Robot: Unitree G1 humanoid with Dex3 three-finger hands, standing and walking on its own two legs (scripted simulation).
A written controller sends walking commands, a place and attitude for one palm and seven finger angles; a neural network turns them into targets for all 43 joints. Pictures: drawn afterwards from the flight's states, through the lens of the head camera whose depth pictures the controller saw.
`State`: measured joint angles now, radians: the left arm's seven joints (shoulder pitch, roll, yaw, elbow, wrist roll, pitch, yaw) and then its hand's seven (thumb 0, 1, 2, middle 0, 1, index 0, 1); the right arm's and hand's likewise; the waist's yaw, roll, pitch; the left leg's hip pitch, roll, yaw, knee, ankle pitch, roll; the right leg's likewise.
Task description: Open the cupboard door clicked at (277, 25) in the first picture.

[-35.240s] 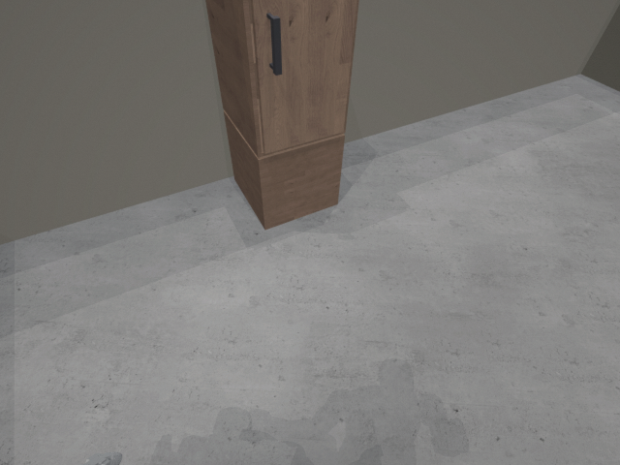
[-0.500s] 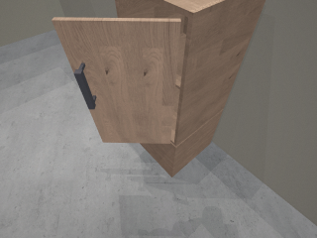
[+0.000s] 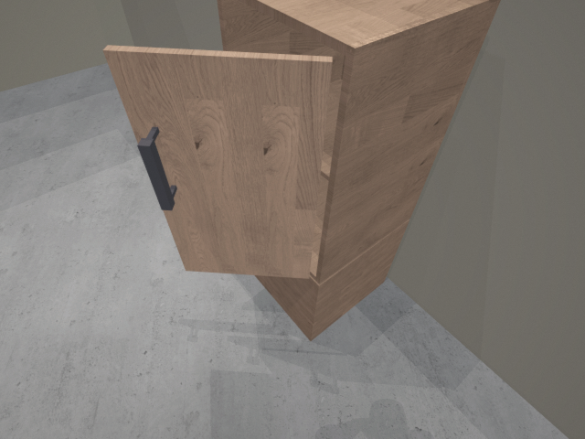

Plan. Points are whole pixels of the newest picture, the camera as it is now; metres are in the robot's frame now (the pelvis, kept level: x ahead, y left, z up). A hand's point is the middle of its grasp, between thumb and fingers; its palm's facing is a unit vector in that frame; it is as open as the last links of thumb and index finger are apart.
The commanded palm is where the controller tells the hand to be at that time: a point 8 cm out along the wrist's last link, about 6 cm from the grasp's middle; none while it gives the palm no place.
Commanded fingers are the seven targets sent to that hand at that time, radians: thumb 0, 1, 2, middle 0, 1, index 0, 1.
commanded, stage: come to a stop and stand still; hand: left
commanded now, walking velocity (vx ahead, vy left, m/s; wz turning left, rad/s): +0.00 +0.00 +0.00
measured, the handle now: (161, 170) +0.55 +0.28 +0.04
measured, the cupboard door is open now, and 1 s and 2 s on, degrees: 48 48 48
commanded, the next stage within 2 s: look again from close up in 0.14 s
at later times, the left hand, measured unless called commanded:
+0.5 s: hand out of the picture +0.01 +0.20 -0.19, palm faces +0.01 -0.98 -0.19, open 7.4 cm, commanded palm none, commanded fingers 0.00 0.90 0.90 -0.20 -0.30 -0.20 -0.30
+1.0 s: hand out of the picture -0.07 +0.23 -0.19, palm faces +0.04 -0.98 -0.17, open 7.4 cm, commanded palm none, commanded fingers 0.00 0.90 0.90 -0.20 -0.30 -0.20 -0.30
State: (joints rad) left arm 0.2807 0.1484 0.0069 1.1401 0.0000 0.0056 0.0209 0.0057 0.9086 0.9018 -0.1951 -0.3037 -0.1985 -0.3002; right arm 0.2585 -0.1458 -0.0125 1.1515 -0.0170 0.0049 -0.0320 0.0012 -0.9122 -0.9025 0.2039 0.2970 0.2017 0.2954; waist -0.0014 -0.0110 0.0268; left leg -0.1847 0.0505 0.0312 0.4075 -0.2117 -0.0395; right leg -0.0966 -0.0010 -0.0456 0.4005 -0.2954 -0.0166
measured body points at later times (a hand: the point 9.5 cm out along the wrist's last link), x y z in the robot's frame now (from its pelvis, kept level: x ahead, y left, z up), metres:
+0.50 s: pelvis -0.01 +0.03 -0.01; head -0.01 +0.04 +0.44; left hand +0.01 +0.26 -0.17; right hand +0.03 -0.20 -0.16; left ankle +0.00 +0.14 -0.74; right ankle -0.05 -0.10 -0.74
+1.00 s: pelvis -0.03 +0.05 -0.01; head -0.03 +0.07 +0.44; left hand -0.07 +0.28 -0.17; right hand -0.02 -0.18 -0.16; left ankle +0.00 +0.14 -0.74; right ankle -0.05 -0.10 -0.74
